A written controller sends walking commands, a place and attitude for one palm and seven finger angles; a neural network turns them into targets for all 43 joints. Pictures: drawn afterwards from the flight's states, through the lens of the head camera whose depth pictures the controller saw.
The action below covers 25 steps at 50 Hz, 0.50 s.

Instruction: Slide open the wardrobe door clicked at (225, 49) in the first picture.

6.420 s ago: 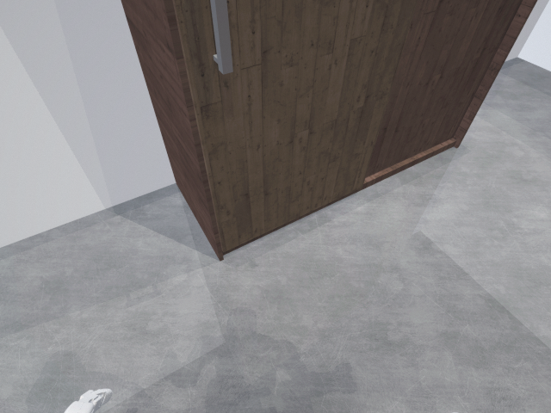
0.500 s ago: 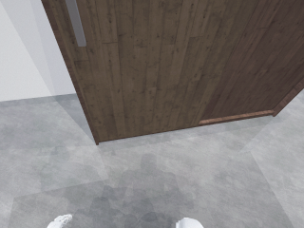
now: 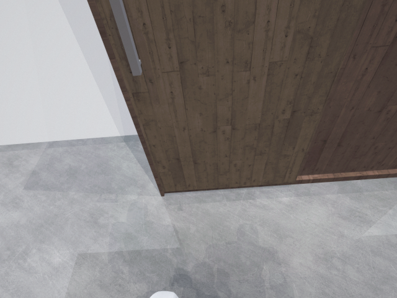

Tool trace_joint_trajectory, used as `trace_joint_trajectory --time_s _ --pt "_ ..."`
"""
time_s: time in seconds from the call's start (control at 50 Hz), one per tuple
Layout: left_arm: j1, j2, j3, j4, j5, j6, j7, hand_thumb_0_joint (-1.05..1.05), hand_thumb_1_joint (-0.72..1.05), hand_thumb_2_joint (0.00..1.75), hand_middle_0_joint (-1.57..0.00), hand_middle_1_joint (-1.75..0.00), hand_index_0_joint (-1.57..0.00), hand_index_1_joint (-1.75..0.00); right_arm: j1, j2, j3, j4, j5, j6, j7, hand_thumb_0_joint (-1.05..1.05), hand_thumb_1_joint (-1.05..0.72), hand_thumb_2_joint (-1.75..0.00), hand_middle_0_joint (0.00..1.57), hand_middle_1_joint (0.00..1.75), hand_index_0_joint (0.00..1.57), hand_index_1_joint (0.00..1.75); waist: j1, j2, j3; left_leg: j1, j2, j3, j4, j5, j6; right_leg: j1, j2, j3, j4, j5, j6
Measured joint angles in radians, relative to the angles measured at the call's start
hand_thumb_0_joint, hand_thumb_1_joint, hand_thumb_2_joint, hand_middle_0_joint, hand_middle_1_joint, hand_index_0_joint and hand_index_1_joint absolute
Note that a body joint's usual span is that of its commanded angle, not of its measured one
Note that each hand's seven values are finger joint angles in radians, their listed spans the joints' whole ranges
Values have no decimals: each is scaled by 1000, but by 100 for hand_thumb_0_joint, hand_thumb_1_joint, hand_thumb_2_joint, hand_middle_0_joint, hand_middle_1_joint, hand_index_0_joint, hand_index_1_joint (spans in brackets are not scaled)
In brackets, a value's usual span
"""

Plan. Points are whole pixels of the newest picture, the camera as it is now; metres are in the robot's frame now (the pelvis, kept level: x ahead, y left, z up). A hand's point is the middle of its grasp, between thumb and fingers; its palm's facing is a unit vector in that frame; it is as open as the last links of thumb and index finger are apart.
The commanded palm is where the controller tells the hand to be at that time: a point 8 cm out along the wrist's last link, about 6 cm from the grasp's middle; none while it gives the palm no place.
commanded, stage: take the last steps up to it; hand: left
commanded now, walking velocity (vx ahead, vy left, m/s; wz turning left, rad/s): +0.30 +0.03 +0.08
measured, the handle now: (126, 29) +0.76 +0.23 +0.21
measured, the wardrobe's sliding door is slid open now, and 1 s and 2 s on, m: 0.00 0.00 0.00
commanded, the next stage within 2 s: come to a stop and stand still in 0.82 s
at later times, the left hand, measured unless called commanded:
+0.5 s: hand out of the picture +0.01 +0.24 -0.18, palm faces +0.10 -0.98 -0.14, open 7.4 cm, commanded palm none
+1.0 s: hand (143, 222) +0.35 +0.20 -0.17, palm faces +0.02 -0.97 -0.23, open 7.3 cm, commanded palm none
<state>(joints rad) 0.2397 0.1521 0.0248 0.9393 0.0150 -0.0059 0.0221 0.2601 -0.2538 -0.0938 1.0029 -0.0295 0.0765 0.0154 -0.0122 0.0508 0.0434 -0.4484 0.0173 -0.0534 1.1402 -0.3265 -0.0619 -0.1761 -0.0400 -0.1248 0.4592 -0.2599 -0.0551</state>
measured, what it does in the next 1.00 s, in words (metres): walks ahead: left foot, then right foot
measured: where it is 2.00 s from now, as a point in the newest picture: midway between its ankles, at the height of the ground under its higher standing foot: outside the picture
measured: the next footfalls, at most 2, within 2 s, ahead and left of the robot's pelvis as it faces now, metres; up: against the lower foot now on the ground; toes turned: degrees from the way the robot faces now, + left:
left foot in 0.34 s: +0.07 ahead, +0.16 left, +0.00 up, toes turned +8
right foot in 0.82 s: +0.36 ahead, -0.06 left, +0.00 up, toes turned -9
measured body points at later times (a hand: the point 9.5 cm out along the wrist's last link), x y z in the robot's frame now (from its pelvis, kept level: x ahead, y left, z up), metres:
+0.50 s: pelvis +0.08 +0.07 +0.00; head +0.07 +0.09 +0.45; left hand +0.00 +0.29 -0.17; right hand +0.15 -0.16 -0.14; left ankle +0.03 +0.16 -0.74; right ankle +0.07 -0.06 -0.67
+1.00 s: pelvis +0.25 +0.02 -0.01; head +0.28 +0.00 +0.44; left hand +0.35 +0.25 -0.15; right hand +0.21 -0.20 -0.18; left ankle +0.21 +0.16 -0.67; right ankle +0.32 -0.06 -0.74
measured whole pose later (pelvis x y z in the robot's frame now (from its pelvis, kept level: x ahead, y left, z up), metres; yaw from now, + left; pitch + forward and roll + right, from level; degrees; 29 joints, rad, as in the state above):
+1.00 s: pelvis +0.25 +0.02 -0.01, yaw +0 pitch -2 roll +0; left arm 0.15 0.15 0.04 1.03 0.01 -0.05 0.03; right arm 0.35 -0.14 -0.05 1.10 -0.01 0.00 -0.02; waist -0.04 0.03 0.09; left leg -0.42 0.09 0.05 1.13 -0.40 -0.01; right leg -0.29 0.00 -0.17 0.51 -0.19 -0.08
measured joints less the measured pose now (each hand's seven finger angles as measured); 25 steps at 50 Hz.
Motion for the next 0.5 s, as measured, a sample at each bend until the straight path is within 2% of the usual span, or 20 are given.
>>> trace_joint_trajectory --time_s 0.08,0.14,0.24,0.3,0.34,0.4,0.44,0.5 --pt "77 -5 3 42 6 -20 -4 0 90 89 -21 -30 -20 -30 -9 0 3 15 -5 -5 8 1 -91 -90 19 29 20 30 30 -10 -19 29 39 25 -76 28 -2 19 -3 -16 -46 17 3" --pt "135 -3 5 81 13 -28 -7 0 90 89 -21 -30 -20 -30 -27 8 9 19 -3 -15 11 1 -91 -90 19 29 20 30 53 -23 -27 58 54 53 -186 14 2 33 -8 -23 -77 28 10" --pt "213 8 10 151 19 -26 -11 0 90 89 -20 -30 -20 -30 -74 38 25 13 5 -38 12 1 -91 -90 19 29 20 30 93 -50 -31 117 48 102 -400 -33 26 51 -16 -29 -101 27 32" --pt "247 16 16 190 14 -17 -13 1 90 89 -20 -30 -20 -30 -96 62 40 5 10 -64 9 1 -91 -90 19 29 20 30 107 -64 -32 187 35 139 -567 5 39 51 -20 -32 -67 -3 54" --pt "269 14 17 211 7 -8 -15 1 90 89 -20 -30 -20 -30 -102 73 48 -1 12 -93 2 1 -91 -90 19 29 20 30 102 -58 -38 238 31 149 -662 37 55 24 -19 -29 22 -65 65" --pt "258 16 16 236 10 21 -17 1 90 89 -20 -30 -20 -30 -90 112 60 -1 10 -112 -9 1 -91 -90 19 29 20 30 92 -87 -32 272 13 182 -632 12 89 -82 -31 22 311 -193 55" --pt "234 13 19 235 15 27 -23 1 91 89 -20 -30 -20 -30 -59 122 46 -6 21 -127 -30 -1 -93 -90 20 29 21 30 69 -85 -39 315 7 189 -673 10 97 -165 -33 33 468 -166 54" --pt "169 19 26 209 17 18 -32 1 91 89 -20 -30 -20 -30 -14 101 42 4 18 -143 -43 -3 -96 -90 20 30 21 30 43 -87 -36 382 -8 192 -754 29 101 -269 -50 45 575 -71 64"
